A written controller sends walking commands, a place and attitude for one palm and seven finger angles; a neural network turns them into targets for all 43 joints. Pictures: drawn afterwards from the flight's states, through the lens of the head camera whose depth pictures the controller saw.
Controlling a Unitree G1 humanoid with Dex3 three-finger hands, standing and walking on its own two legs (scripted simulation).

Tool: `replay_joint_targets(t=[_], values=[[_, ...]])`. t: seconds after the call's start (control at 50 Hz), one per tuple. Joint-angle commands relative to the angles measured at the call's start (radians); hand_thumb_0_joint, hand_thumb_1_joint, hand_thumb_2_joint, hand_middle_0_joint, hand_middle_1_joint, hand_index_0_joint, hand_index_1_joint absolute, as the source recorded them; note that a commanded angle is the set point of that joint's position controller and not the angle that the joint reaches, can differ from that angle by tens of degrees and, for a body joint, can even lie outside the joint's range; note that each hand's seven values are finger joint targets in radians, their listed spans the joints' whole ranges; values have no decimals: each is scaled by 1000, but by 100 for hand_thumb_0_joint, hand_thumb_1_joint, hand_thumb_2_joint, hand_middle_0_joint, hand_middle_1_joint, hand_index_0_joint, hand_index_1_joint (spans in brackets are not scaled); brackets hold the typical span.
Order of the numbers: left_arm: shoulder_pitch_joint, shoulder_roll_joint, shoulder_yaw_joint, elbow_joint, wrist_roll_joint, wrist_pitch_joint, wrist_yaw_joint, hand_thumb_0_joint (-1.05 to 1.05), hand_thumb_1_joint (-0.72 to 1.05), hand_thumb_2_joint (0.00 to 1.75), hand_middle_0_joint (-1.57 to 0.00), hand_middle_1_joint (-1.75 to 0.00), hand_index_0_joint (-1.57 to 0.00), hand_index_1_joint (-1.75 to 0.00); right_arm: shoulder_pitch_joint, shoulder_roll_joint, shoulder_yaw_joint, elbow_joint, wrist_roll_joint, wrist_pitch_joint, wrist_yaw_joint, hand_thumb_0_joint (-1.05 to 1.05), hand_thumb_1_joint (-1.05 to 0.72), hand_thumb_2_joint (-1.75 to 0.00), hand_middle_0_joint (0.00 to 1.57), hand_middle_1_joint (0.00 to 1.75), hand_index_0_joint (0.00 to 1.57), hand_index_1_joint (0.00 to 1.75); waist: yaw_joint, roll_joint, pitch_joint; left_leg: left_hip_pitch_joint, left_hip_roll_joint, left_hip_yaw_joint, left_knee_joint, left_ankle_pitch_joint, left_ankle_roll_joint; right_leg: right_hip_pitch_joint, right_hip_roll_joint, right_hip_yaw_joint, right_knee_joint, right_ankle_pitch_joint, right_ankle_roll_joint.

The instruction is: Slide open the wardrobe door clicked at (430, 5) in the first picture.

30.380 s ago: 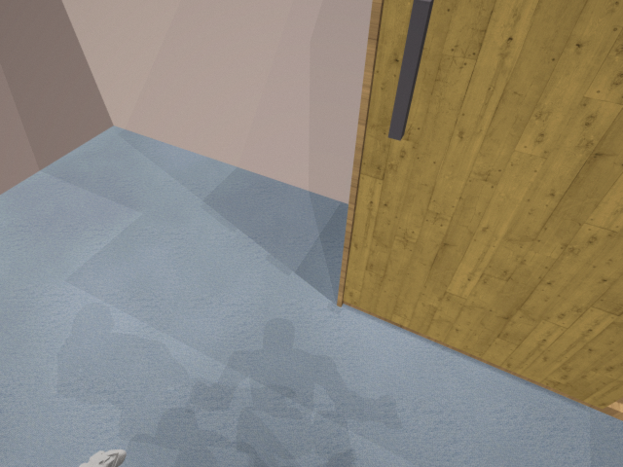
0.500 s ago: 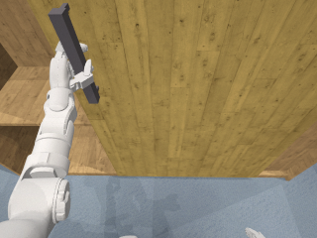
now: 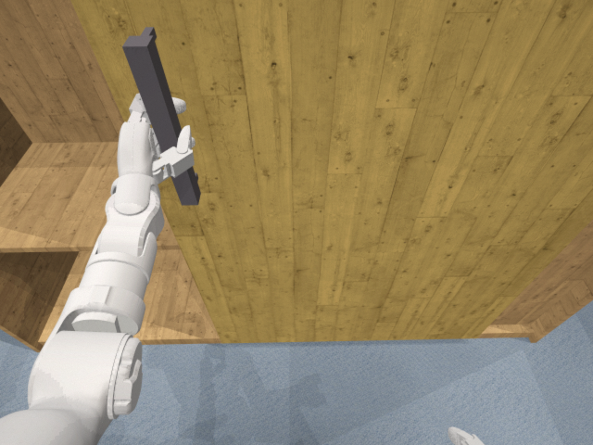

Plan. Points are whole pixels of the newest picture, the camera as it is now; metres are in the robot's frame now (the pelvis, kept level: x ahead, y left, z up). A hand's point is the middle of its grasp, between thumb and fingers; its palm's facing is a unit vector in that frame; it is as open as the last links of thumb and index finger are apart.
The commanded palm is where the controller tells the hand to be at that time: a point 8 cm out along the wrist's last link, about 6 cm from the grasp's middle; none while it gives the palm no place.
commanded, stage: loosen the grip on the handle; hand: left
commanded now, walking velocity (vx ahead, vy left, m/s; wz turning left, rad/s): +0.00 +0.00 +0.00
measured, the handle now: (173, 127) +0.49 +0.21 +0.17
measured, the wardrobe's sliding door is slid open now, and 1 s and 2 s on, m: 0.63 0.63 0.63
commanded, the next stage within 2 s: slip the hand off the handle in 0.64 s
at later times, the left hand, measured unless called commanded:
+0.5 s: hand (184, 154) +0.45 +0.18 +0.16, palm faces +0.22 -0.96 -0.15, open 13.3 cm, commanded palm +0.42 +0.23 +0.16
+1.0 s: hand (169, 155) +0.45 +0.21 +0.15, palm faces +0.20 -0.97 -0.12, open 14.1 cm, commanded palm +0.42 +0.27 +0.15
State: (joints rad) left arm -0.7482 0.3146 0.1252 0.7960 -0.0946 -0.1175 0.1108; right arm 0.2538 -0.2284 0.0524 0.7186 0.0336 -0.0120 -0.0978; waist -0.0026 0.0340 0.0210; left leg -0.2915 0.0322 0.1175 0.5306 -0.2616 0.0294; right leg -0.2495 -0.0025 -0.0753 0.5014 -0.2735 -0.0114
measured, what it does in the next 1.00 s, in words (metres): stands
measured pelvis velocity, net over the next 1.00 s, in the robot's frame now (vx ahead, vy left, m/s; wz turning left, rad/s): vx -0.01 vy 0.00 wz -0.01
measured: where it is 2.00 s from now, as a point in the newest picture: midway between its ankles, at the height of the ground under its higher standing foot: outside the picture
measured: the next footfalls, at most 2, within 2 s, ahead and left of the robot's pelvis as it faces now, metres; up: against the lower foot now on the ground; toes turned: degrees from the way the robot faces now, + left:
none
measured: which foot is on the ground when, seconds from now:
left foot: down 0.00-1.00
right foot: down 0.00-1.00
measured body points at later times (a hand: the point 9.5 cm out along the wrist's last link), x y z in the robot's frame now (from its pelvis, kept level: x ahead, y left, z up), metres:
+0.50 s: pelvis -0.04 -0.02 -0.01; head +0.00 -0.01 +0.44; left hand +0.43 +0.23 +0.16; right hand -0.02 -0.31 -0.12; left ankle +0.01 +0.09 -0.74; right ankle -0.01 -0.11 -0.74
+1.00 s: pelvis -0.01 +0.00 +0.00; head +0.02 +0.00 +0.45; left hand +0.43 +0.26 +0.16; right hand +0.09 -0.27 -0.10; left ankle +0.01 +0.09 -0.74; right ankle -0.01 -0.11 -0.74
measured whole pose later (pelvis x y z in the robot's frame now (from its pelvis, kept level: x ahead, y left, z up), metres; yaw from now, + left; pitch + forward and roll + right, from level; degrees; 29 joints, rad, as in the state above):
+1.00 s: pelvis -0.01 +0.00 +0.00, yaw -1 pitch +6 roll -1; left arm -0.76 0.41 0.31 0.88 -0.02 -0.15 -0.03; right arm 0.30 -0.25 0.03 0.66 0.04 -0.09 -0.05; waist -0.06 -0.01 -0.06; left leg -0.41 0.03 0.10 0.57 -0.26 0.03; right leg -0.37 0.01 -0.06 0.55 -0.28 -0.02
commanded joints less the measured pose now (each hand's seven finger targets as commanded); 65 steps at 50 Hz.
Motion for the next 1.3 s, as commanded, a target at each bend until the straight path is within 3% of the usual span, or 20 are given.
replay_joint_targets(t=[0.0, 0.02, 0.04, 0.06, 0.08, 0.1, 0.12, 0.14, 0.18, 0.22, 0.26, 0.38, 0.42, 0.44, 0.66, 0.72, 0.82, 0.88, 1.14, 1.28], values=[[-357, 61, -70, -162, 33, -62, -46, 0, 90, 90, -45, -140, -45, -140, -22, -178, -67, -103, -1, -35, -17, 0, -90, -90, 20, 30, 20, 30, -20, -13, -333, 167, 168, -142, -52, 427, -5, 101, -118, 84, -10, 335, 6], [-352, 33, -83, -153, 32, -64, -48, 0, 90, 90, -45, -140, -45, -140, -19, -169, -65, -105, -1, -35, -15, 0, -90, -90, 20, 30, 20, 30, -19, -7, -326, 164, 173, -149, -55, 436, -2, 95, -113, 81, -5, 325, 7], [-1032, 795, 466, -290, 166, -96, -31, 0, 90, 90, -45, -140, -45, -140, 60, -208, -163, -115, -22, -86, 24, 0, -90, -90, 20, 30, 20, 30, 6, -171, -233, 166, 109, -102, -20, 381, 36, 7, -70, 179, -81, 385, 12], [-867, 321, 158, 117, 177, 12, -81, 0, 78, 84, -45, -140, -45, -140, 40, -170, -107, -86, -31, -157, 42, 0, -90, -90, 20, 30, 20, 30, -138, -240, -511, 162, -1, -128, -102, 606, 28, 34, 29, 46, 71, 625, -38], [-658, 285, 272, 153, 111, 35, -78, 0, 66, 78, -45, -140, -45, -140, 109, -181, -127, -34, 3, -148, 38, 0, -90, -90, 20, 30, 20, 30, -97, -240, -451, 208, 23, -127, -9, 717, 13, -46, 12, 15, 70, 579, -22], [-519, 165, 183, 117, 97, 36, -113, 0, 54, 73, -45, -140, -45, -140, 126, -186, -128, -50, -9, -141, 53, 0, -90, -90, 20, 30, 20, 30, -60, -116, -461, 227, 31, -132, 11, 771, -38, -79, -4, 6, 65, 484, -19], [-591, 263, 270, 36, 57, -6, -113, 0, 42, 67, -45, -140, -45, -140, 118, -207, -121, -38, -16, -128, 58, 0, -90, -90, 20, 30, 20, 30, -34, 70, -507, 326, 33, -129, 1, 729, -53, -108, -5, 33, 20, 373, -14], [-660, 323, 281, -69, 66, -42, -105, 0, 30, 61, -45, -140, -45, -140, 89, -194, -128, -54, -27, -134, 59, 0, -90, -90, 20, 30, 20, 30, -40, 169, -493, 344, 27, -122, 1, 619, -49, -115, -5, 50, -7, 293, -20], [-669, 206, 141, -25, 121, -92, -75, 0, 5, 49, -45, -140, -45, -140, 89, -163, -109, -71, -25, -139, 74, 0, -90, -90, 20, 30, 20, 30, -83, 120, -358, 222, 6, -102, -2, 362, -10, -161, 5, 43, -24, 227, -25], [-664, 194, 87, -14, 168, -140, -57, 0, -19, 37, -45, -140, -45, -140, 99, -177, -115, -82, -25, -141, 86, 0, -90, -90, 20, 30, 20, 30, -118, -15, -320, 133, 6, -114, -9, 200, 14, -185, 10, 38, -22, 148, -19], [-649, 272, 149, 34, 143, -163, -47, 0, -43, 26, -44, -138, -44, -138, 85, -195, -112, -95, -15, -141, 82, 0, -90, -90, 20, 30, 20, 30, -108, -47, -327, 69, -3, -113, -29, 11, 18, -185, 8, 59, -34, 18, -14], [-736, 321, 132, 49, 110, -188, -73, 0, -55, 20, -36, -128, -36, -128, 98, -209, -100, -95, -1, -166, 65, 0, -90, -90, 20, 30, 20, 30, -121, 15, -341, -9, -24, -92, -30, -141, 23, -172, -2, 108, -61, -114, -9], [-755, 309, 108, 47, 110, -182, -74, 0, -55, 20, -33, -125, -33, -125, 114, -212, -99, -90, 0, -170, 63, 0, -90, -90, 20, 30, 20, 30, -133, 15, -325, -18, -25, -99, -33, -149, 26, -177, -3, 109, -69, -123, -6], [-640, 447, 236, 77, 110, -177, -75, 0, -55, 20, -32, -123, -32, -123, 124, -225, -108, -88, -1, -166, 59, 0, -90, -90, 20, 30, 20, 30, -75, -27, -359, -37, -22, -98, -34, -130, 27, -118, -5, 119, -71, -132, -12], [-465, 372, 234, -109, 43, -133, -99, 0, -55, 20, -25, -115, -25, -115, 131, -203, -106, -117, 4, -143, 52, 0, -90, -90, 20, 30, 20, 30, -47, -10, -360, 41, -21, -77, -25, 158, 32, -34, 11, 83, -45, 205, -10], [-515, 352, 215, -94, 50, -110, -86, 0, -55, 20, -25, -115, -25, -115, 138, -203, -100, -106, 2, -136, 50, 0, -90, -90, 20, 30, 20, 30, -80, -36, -313, 44, -18, -86, -21, 167, 33, -75, 12, 74, -44, 216, -3], [-441, 438, 291, -133, 78, -99, -81, 0, -55, 20, -25, -115, -25, -115, 128, -191, -95, -135, -1, -117, 44, 0, -90, -90, 20, 30, 20, 30, -32, -12, -401, 51, -25, -84, -14, 231, 29, -6, 6, 76, -11, 285, -7], [-473, 396, 253, -101, 69, -82, -93, 0, -55, 20, -25, -115, -25, -115, 116, -188, -88, -137, 6, -110, 41, 0, -90, -90, 20, 30, 20, 30, -56, -27, -342, 45, -21, -90, -14, 189, 24, -54, 7, 68, -23, 238, -6], [-476, 450, 275, -153, 53, -122, -163, 0, -55, 20, -25, -115, -25, -115, 116, -194, -90, -153, 9, -97, 28, 0, -90, -90, 20, 30, 20, 30, -48, 36, -413, 115, -16, -116, 9, 272, 19, -64, 14, 64, -2, 271, -14], [-486, 475, 264, -87, 35, -117, -231, 0, -55, 20, -25, -115, -25, -115, 136, -207, -87, -131, 13, -94, 18, 0, -90, -90, 20, 30, 20, 30, -72, 41, -349, 92, -13, -131, 4, 210, 21, -118, 19, 58, -19, 210, -13]])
